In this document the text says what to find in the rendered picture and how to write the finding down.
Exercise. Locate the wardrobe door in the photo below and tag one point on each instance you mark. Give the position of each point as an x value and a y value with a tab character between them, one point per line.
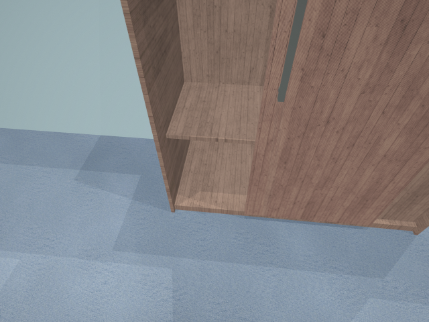
413	201
353	130

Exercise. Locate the handle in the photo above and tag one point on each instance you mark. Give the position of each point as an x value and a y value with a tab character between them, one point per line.
296	27

